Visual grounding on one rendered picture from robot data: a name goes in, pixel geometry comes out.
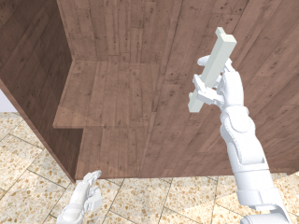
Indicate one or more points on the wardrobe door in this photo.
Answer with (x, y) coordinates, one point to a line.
(285, 160)
(180, 143)

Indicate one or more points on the robot right hand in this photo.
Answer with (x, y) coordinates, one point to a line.
(229, 85)

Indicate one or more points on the robot right upper arm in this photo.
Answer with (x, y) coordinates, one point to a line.
(272, 218)

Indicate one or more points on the robot right forearm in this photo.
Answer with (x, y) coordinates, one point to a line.
(255, 185)

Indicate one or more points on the handle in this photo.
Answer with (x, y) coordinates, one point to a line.
(215, 63)

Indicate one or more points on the robot left hand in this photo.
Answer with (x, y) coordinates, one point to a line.
(83, 194)

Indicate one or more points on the robot left forearm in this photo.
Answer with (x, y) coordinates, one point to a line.
(73, 213)

